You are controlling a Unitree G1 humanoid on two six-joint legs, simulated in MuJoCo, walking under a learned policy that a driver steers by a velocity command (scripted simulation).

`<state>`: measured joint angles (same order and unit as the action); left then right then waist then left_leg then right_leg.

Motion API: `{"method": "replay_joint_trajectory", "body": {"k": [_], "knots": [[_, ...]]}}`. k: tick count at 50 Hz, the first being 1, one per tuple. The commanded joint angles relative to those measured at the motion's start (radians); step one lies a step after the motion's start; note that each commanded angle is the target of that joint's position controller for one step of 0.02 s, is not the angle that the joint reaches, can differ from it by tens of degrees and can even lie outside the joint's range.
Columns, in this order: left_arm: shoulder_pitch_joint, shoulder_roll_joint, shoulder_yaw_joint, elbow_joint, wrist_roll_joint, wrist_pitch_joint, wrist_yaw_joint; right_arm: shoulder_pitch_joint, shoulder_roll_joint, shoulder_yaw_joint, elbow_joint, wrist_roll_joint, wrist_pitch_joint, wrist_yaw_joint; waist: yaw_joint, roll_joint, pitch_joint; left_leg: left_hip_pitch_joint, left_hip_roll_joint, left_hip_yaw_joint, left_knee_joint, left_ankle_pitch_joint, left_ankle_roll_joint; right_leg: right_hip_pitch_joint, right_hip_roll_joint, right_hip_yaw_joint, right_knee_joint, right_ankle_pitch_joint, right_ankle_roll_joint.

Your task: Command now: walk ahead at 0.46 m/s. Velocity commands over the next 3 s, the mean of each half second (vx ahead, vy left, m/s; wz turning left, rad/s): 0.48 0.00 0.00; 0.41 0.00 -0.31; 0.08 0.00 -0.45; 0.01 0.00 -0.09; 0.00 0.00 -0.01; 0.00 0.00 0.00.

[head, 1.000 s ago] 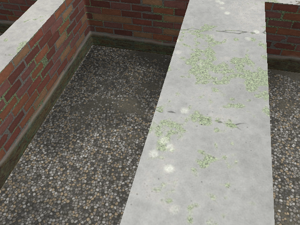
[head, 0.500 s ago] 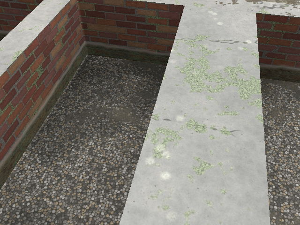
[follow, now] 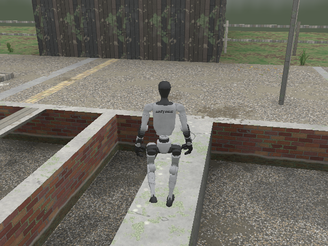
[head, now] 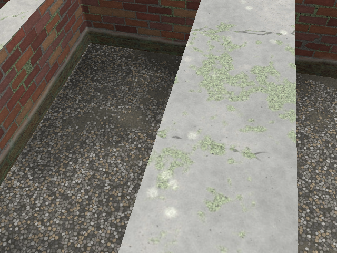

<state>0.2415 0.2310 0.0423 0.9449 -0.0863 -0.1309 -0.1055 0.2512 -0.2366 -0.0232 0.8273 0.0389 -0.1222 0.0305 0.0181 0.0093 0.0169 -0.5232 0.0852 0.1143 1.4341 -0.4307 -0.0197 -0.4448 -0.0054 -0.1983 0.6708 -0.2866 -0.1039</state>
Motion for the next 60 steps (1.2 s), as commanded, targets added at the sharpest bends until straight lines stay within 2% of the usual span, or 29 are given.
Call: {"method": "replay_joint_trajectory", "body": {"k": [1, 4, 9, 13, 17, 18, 19, 20, 21, 22, 23, 24, 26, 29, 33, 37, 41, 44, 45, 46, 47, 48, 49, 50, 51, 52, 53, 55, 60], "knots": [[0.026, 0.050, 0.014, -0.004, 0.003, -0.016, 0.045, 0.006, 0.089, 0.036, -0.118, -0.039, -0.006, -0.004, -0.074, 0.013, -0.032, -0.183, 0.080, -0.037, 0.019, 0.060, 0.001, 0.021, -0.266, 0.426, -0.415, -0.123, -0.058], [0.034, 0.061, 0.015, -0.005, 0.030, -0.006, 0.049, -0.109, 0.058, 0.034, -0.207, -0.054, 0.002, 0.020, -0.054, -0.021, -0.076, -0.296, 0.069, 0.030, -0.046, 0.122, 0.000, 0.117, -0.206, 0.322, -0.423, -0.086, -0.083], [0.172, 0.048, 0.003, 0.032, 0.056, 0.004, 0.036, -0.312, 0.052, 0.045, -0.297, -0.025, 0.014, 0.047, 0.035, -0.032, -0.034, -0.447, 0.055, 0.074, -0.226, 0.242, -0.006, 0.299, -0.198, 0.320, -0.420, 0.013, -0.061], [0.162, 0.050, -0.006, 0.010, 0.076, 0.002, 0.031, -0.425, 0.064, 0.056, -0.335, -0.003, 0.023, 0.074, 0.064, -0.050, -0.002, -0.278, -0.010, 0.089, -0.499, 0.278, 0.010, 0.316, -0.178, 0.233, -0.390, 0.277, -0.043], [0.084, 0.095, 0.013, -0.023, 0.084, -0.014, 0.034, -0.375, 0.044, 0.050, -0.313, -0.023, 0.032, 0.072, 0.028, -0.056, 0.047, 0.020, -0.101, 0.101, -0.685, 0.176, 0.091, 0.285, -0.177, 0.158, -0.285, 0.588, -0.016], [0.053, 0.110, 0.015, -0.042, 0.094, -0.018, 0.036, -0.273, 0.008, 0.037, -0.278, -0.040, 0.037, 0.077, -0.014, -0.052, 0.011, 0.108, -0.112, 0.081, -0.749, 0.139, 0.119, 0.314, -0.171, 0.133, -0.166, 0.807, -0.010], [-0.002, 0.106, 0.008, -0.066, 0.104, -0.023, 0.037, -0.076, -0.035, 0.011, -0.218, -0.047, 0.035, 0.079, -0.131, -0.061, -0.075, 0.315, -0.099, 0.067, -0.866, 0.227, 0.132, 0.253, -0.139, 0.083, 0.035, 0.818, 0.006], [-0.028, 0.081, -0.008, -0.101, 0.086, -0.015, 0.035, 0.099, -0.108, -0.010, -0.191, -0.025, 0.027, 0.069, -0.195, 0.025, -0.241, 0.639, 0.094, -0.151, -0.951, 0.095, 0.121, 0.060, -0.073, 0.033, 0.333, 0.330, 0.033], [0.074, 0.082, 0.004, -0.114, 0.025, -0.012, 0.020, 0.058, -0.147, -0.014, -0.218, 0.043, 0.010, 0.081, -0.096, 0.205, -0.302, 0.946, 0.338, -0.711, -1.099, 0.055, 0.167, -0.392, 0.072, 0.022, 0.697, -0.401, 0.035], [0.104, 0.221, 0.043, -0.087, -0.002, -0.004, 0.015, 0.080, -0.104, -0.017, -0.227, 0.088, 0.013, 0.086, -0.156, 0.232, -0.337, 1.003, 0.362, -0.848, -1.176, 0.057, 0.235, -0.591, 0.022, 0.114, 0.853, -0.316, 0.029], [0.078, 0.226, 0.045, -0.086, 0.006, 0.010, 0.020, 0.046, -0.083, -0.011, -0.232, 0.075, -0.001, 0.076, -0.124, 0.154, -0.269, 0.916, 0.349, -0.748, -1.146, 0.150, 0.220, -0.611, -0.031, 0.112, 0.935, -0.221, 0.055], [0.040, 0.135, 0.016, -0.088, 0.038, 0.024, 0.023, 0.039, -0.087, -0.018, -0.224, 0.048, -0.023, 0.061, -0.100, 0.053, -0.193, 0.744, 0.319, -0.611, -1.123, 0.333, 0.229, -0.567, -0.074, 0.099, 0.967, -0.143, 0.068], [0.011, 0.001, -0.033, -0.096, 0.061, 0.052, 0.025, -0.016, -0.023, -0.004, -0.188, 0.039, -0.042, 0.029, -0.011, -0.074, -0.089, 0.355, 0.234, -0.384, -1.125, 0.408, 0.183, -0.387, -0.135, 0.121, 0.865, -0.065, 0.086], [-0.053, -0.028, -0.059, -0.139, 0.049, 0.061, 0.042, -0.044, 0.006, 0.011, -0.171, 0.016, -0.028, 0.009, 0.032, 0.010, -0.059, 0.195, 0.149, -0.177, -1.197, 0.482, 0.174, -0.313, -0.143, 0.093, 0.687, 0.008, 0.119], [-0.177, -0.031, -0.077, -0.168, 0.031, 0.049, 0.015, 0.063, -0.041, 0.008, -0.143, 0.010, -0.017, 0.025, -0.035, 0.024, -0.076, 0.306, 0.124, -0.017, -1.219, 0.642, 0.126, -0.330, -0.141, 0.018, 0.503, 0.186, 0.128], [-0.284, -0.024, -0.091, -0.208, 0.045, 0.048, -0.012, 0.149, -0.063, 0.019, -0.116, 0.002, -0.006, 0.019, -0.084, 0.109, -0.024, 0.434, 0.127, 0.060, -1.206, 0.793, 0.082, -0.329, -0.114, -0.044, 0.349, 0.232, 0.085], [-0.341, -0.021, -0.087, -0.232, 0.076, 0.063, -0.012, 0.120, -0.086, 0.020, -0.116, -0.019, 0.023, -0.032, -0.075, 0.132, 0.033, 0.496, 0.130, 0.133, -1.109, 0.945, 0.108, -0.208, -0.064, -0.056, 0.143, 0.132, 0.053], [-0.092, 0.070, -0.030, -0.172, 0.076, 0.045, -0.011, -0.017, -0.107, 0.019, -0.138, -0.055, 0.031, -0.067, 0.063, 0.064, -0.113, 0.499, 0.116, 0.169, -0.739, 0.996, 0.096, 0.117, 0.000, -0.006, -0.132, 0.133, -0.014], [0.014, 0.140, 0.001, -0.149, 0.049, 0.034, -0.001, -0.043, -0.109, 0.021, -0.153, -0.075, 0.038, -0.071, 0.100, 0.010, -0.231, 0.400, 0.050, 0.197, -0.517, 0.573, 0.059, 0.344, -0.049, 0.034, -0.163, 0.319, -0.006], [0.025, 0.277, 0.038, -0.150, -0.028, 0.030, 0.010, -0.012, -0.044, 0.030, -0.180, -0.052, 0.045, -0.080, 0.023, -0.189, -0.392, 0.142, -0.037, 0.163, -0.167, -0.396, 0.044, 0.620, -0.248, 0.228, 0.031, 0.548, 0.076], [0.040, 0.255, 0.029, -0.223, -0.034, 0.041, -0.024, -0.024, -0.047, 0.025, -0.186, -0.014, 0.043, -0.085, 0.046, -0.197, -0.426, -0.155, -0.078, 0.048, 0.116, -0.477, 0.017, 0.761, -0.314, 0.440, 0.088, 1.177, 0.001], [-0.044, 0.182, 0.006, -0.280, 0.010, 0.056, -0.047, -0.038, -0.059, 0.019, -0.246, -0.005, 0.055, -0.070, 0.043, -0.203, -0.434, -0.395, -0.145, 0.056, 0.103, -0.347, -0.035, 0.814, -0.386, 0.624, -0.163, 1.322, -0.171], [-0.136, 0.141, -0.008, -0.303, 0.038, 0.071, -0.044, -0.034, -0.089, 0.008, -0.220, -0.026, 0.068, -0.072, -0.001, -0.180, -0.412, -0.424, -0.086, 0.060, 0.103, -0.298, -0.055, 0.781, -0.349, 0.547, -0.189, 1.059, -0.249], [-0.131, 0.087, -0.016, -0.277, 0.034, 0.073, -0.033, -0.025, -0.099, -0.005, -0.172, -0.038, 0.072, -0.087, -0.021, -0.131, -0.350, -0.354, -0.014, 0.030, 0.086, -0.254, -0.046, 0.611, -0.330, 0.517, -0.195, 0.759, -0.262], [-0.102, 0.067, -0.017, -0.254, -0.001, 0.077, -0.019, -0.018, -0.116, -0.020, -0.138, -0.021, 0.060, -0.091, -0.008, -0.098, -0.270, -0.270, 0.002, 0.015, 0.095, -0.218, -0.042, 0.424, -0.329, 0.516, -0.229, 0.573, -0.235], [-0.083, 0.079, -0.015, -0.255, 0.002, 0.074, -0.003, -0.072, -0.119, -0.021, -0.138, -0.033, 0.054, -0.094, 0.007, -0.026, -0.207, -0.155, 0.006, 0.005, 0.060, -0.166, -0.029, 0.227, -0.276, 0.438, -0.243, 0.553, -0.171], [-0.116, 0.112, -0.013, -0.269, 0.032, 0.068, 0.021, -0.117, -0.075, -0.011, -0.165, -0.053, 0.056, -0.095, -0.029, 0.026, -0.190, -0.083, 0.008, -0.016, 0.006, -0.119, -0.004, 0.116, -0.256, 0.409, -0.245, 0.573, -0.144], [-0.153, 0.130, -0.003, -0.288, 0.061, 0.067, 0.055, -0.183, -0.020, 0.002, -0.211, -0.065, 0.050, -0.089, -0.045, -0.005, -0.213, -0.077, -0.019, 0.007, -0.037, -0.062, 0.017, 0.086, -0.205, 0.385, -0.250, 0.561, -0.139], [-0.122, 0.128, 0.001, -0.306, 0.077, 0.076, 0.069, -0.277, -0.032, -0.003, -0.261, -0.045, 0.043, -0.092, -0.029, -0.036, -0.195, -0.194, -0.027, 0.015, -0.122, -0.025, 0.002, 0.231, -0.192, 0.450, -0.237, 0.624, -0.083]]}}
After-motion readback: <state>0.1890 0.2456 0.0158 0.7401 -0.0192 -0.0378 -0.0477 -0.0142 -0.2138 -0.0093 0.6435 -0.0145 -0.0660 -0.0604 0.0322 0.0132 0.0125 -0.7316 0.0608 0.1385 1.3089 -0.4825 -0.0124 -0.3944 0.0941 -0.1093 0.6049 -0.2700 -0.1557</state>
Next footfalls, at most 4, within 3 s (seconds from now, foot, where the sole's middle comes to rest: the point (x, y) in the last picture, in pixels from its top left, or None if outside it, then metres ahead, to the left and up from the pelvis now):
0.40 left None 0.39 0.05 -0.75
0.92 right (219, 206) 0.64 -0.15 -0.75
1.52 left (189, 190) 0.72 -0.03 -0.75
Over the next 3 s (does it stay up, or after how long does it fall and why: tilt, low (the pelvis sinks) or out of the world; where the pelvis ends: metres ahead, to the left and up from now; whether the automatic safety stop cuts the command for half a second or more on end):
stays up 0.65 -0.08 0.02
